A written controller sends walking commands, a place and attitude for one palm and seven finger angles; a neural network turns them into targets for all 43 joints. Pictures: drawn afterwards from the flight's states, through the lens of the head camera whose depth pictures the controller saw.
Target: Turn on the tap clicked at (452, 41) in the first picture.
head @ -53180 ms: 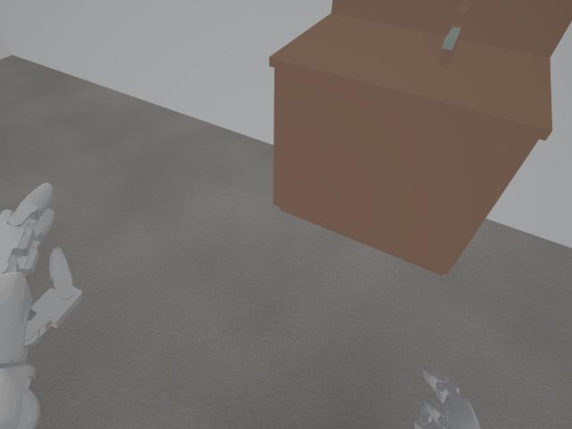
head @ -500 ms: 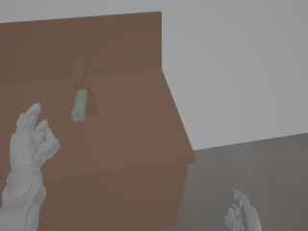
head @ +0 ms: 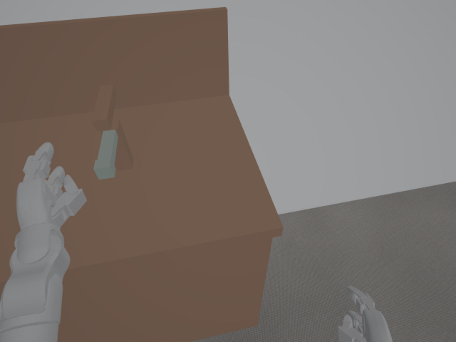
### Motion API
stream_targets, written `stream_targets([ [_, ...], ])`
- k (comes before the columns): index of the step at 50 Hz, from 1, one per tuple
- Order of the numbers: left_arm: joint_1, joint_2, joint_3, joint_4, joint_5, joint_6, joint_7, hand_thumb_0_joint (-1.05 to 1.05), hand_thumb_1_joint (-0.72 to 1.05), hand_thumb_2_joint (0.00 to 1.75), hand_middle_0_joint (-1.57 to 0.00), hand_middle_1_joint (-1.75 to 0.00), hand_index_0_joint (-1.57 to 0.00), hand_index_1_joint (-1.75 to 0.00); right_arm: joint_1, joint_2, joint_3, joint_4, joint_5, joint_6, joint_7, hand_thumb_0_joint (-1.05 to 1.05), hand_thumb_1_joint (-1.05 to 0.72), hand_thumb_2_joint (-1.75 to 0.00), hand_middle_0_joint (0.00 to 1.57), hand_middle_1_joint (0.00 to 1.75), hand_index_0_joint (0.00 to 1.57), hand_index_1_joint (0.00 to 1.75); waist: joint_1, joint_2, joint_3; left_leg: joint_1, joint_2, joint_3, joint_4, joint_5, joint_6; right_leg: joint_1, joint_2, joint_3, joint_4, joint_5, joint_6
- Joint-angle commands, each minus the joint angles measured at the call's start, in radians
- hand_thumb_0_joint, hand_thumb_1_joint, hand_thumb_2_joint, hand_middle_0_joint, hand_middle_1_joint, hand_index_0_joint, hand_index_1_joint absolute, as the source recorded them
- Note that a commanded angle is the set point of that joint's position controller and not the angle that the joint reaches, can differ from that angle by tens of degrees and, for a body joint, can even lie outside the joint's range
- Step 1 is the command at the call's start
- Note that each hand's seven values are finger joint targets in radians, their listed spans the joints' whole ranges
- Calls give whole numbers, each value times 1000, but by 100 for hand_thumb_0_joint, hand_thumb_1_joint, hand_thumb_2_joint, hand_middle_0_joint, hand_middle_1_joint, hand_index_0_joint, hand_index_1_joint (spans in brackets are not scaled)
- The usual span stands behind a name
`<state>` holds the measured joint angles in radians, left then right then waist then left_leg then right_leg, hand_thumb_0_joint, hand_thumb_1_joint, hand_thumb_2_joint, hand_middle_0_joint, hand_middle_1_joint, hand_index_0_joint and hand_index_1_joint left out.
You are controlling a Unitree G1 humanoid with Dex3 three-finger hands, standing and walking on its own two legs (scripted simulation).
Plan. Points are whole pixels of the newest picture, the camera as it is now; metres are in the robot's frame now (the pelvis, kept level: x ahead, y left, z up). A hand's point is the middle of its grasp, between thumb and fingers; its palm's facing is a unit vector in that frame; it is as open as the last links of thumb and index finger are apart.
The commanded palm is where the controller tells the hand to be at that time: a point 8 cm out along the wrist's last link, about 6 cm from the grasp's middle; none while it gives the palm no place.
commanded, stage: reach beside the lever's end, fingers flat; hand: left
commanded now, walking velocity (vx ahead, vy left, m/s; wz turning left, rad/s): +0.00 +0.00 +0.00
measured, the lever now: (104, 168) +0.37 +0.27 +0.12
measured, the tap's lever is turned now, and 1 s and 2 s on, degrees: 0 0 12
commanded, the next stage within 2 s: push the lever round in 0.72 s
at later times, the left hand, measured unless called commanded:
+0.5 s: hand (87, 180) +0.34 +0.29 +0.13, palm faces +0.48 -0.87 -0.09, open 7.8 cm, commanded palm +0.29 +0.33 +0.12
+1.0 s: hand (91, 183) +0.34 +0.28 +0.12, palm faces +0.48 -0.88 -0.07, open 7.8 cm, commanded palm +0.29 +0.32 +0.12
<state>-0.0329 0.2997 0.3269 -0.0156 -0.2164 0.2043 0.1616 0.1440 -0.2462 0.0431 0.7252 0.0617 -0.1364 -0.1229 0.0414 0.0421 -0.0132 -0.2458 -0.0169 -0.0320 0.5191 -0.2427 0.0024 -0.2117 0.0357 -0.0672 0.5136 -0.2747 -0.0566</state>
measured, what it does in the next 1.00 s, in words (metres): stands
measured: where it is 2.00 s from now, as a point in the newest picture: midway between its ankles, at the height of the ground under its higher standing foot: outside the picture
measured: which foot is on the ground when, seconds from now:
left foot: down 0.00-1.00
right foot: down 0.00-1.00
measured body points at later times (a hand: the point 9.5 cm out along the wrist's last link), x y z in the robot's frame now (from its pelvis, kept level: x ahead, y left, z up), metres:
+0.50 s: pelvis +0.01 +0.01 +0.00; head +0.01 -0.01 +0.45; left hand +0.31 +0.33 +0.13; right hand +0.16 -0.25 -0.10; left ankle +0.02 +0.12 -0.74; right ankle +0.00 -0.08 -0.74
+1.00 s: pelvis +0.01 +0.01 +0.00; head +0.01 +0.00 +0.45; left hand +0.30 +0.33 +0.13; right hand +0.19 -0.23 -0.10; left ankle +0.02 +0.12 -0.74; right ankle +0.00 -0.08 -0.74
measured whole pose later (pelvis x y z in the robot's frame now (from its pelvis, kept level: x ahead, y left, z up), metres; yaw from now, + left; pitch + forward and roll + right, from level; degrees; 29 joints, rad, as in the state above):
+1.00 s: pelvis +0.01 +0.01 +0.00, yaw +0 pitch +1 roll +0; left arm -0.14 0.28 0.33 0.18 -0.18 0.09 0.14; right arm 0.18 -0.25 0.02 0.71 0.06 -0.11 -0.10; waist 0.03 0.04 -0.03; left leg -0.29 -0.03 -0.02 0.55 -0.27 0.02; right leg -0.25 0.03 -0.06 0.53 -0.29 -0.04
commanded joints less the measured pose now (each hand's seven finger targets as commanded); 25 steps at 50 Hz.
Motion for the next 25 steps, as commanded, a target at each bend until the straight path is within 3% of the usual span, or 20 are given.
stream_targets([
  [1,-252,257,128,-182,17,-94,5,0,90,90,-15,-16,-15,-16,-129,-118,-47,-159,-3,-53,-5,0,-90,-90,20,30,20,30,16,9,-182,64,3,0,-57,147,23,27,-39,49,-93,173,35],
  [3,-275,220,89,-170,17,-102,-1,0,90,90,-15,-16,-15,-16,-120,-121,-46,-169,-3,-55,-2,0,-90,-90,20,30,20,30,4,4,-184,63,4,2,-51,158,24,15,-38,46,-86,190,36],
  [6,-296,259,125,-126,23,-113,1,0,90,90,-15,-15,-15,-15,-114,-125,-48,-157,-2,-48,-4,0,-90,-90,20,30,20,30,5,26,-165,50,1,4,-50,132,26,2,-37,51,-92,160,36],
  [7,-334,237,94,-116,26,-118,-2,0,90,90,-15,-15,-15,-15,-107,-126,-47,-160,0,-48,-3,0,-90,-90,20,30,20,30,-11,9,-162,49,3,2,-52,129,26,-8,-38,48,-90,157,36],
  [9,-366,259,108,-84,24,-126,-4,0,90,90,-15,-15,-15,-15,-102,-134,-52,-159,-1,-46,-8,0,-90,-90,20,30,20,30,-15,-36,-173,41,4,5,-44,121,31,-10,-36,50,-91,152,41],
  [10,-395,255,97,-91,27,-136,-5,0,90,90,-15,-15,-15,-15,-100,-133,-51,-160,-4,-47,-7,0,-90,-90,20,30,20,30,-16,1,-185,47,1,7,-40,125,32,-12,-39,54,-87,158,40],
  [11,-387,289,135,-70,35,-144,1,0,90,90,-15,-15,-15,-15,-91,-131,-52,-146,-4,-43,-7,0,-90,-90,20,30,20,30,-10,21,-180,45,1,1,-42,119,29,-11,-36,54,-87,147,35],
  [13,-433,282,113,-24,33,-153,-9,0,90,90,-15,-15,-15,-15,-80,-138,-54,-148,-4,-40,-8,0,-90,-90,20,30,20,30,-27,-21,-197,35,0,7,-31,117,35,-15,-37,58,-84,159,41],
  [16,-462,315,133,6,45,-176,-17,0,90,90,-15,-15,-15,-15,-69,-137,-55,-140,-5,-34,-6,0,-90,-90,20,30,20,30,-22,49,-204,37,-1,5,-28,127,32,-14,-37,58,-75,168,34],
  [17,-449,292,120,4,44,-184,-21,0,90,90,-15,-15,-15,-15,-59,-136,-57,-150,-6,-36,-3,0,-90,-90,20,30,20,30,-19,51,-231,44,0,5,-27,142,30,-5,-36,55,-67,185,34],
  [22,-337,251,110,-14,34,-210,-33,0,90,90,-15,-15,-15,-15,-46,-138,-68,-167,-4,-39,11,0,-90,-90,20,30,20,30,0,23,-268,62,8,0,-23,229,25,23,-28,38,-42,266,30],
  [23,-339,236,97,-15,30,-204,-33,0,90,90,-15,-15,-15,-15,-47,-137,-67,-170,-3,-40,12,0,-90,-90,20,30,20,30,-2,13,-254,57,9,-1,-24,225,25,16,-28,37,-45,267,32],
  [25,-340,261,124,18,23,-185,-31,0,90,90,-15,-15,-15,-15,-47,-143,-67,-168,0,-35,8,0,-90,-90,20,30,20,30,-5,-35,-215,25,8,3,-30,192,29,10,-29,38,-58,245,37],
])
